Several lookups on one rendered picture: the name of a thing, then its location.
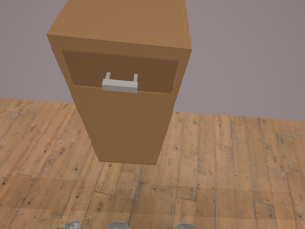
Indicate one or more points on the drawer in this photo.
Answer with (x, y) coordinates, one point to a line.
(90, 68)

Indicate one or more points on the handle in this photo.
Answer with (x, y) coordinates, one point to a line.
(120, 85)

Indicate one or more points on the cabinet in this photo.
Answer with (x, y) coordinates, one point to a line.
(124, 127)

